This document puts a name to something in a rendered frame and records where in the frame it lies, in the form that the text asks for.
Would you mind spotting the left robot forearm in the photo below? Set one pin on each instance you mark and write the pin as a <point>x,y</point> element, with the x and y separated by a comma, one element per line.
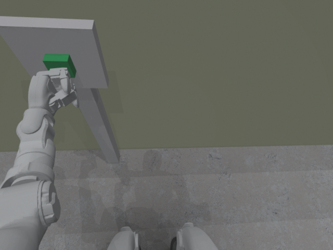
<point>36,155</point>

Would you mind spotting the robot left hand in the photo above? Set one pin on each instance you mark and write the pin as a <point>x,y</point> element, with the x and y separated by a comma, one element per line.
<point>43,94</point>

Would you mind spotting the panel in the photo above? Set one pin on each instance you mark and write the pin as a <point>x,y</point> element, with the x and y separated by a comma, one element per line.
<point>31,38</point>

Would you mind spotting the robot right thigh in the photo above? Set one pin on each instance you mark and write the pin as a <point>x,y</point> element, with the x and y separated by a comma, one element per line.
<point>193,238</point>

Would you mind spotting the button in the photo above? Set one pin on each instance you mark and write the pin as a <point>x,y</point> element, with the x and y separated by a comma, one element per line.
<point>60,61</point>

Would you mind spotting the robot left upper arm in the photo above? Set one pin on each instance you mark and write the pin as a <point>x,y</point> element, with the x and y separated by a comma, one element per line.
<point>26,211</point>

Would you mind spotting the robot left shin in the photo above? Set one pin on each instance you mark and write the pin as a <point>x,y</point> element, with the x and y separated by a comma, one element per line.
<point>126,229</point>

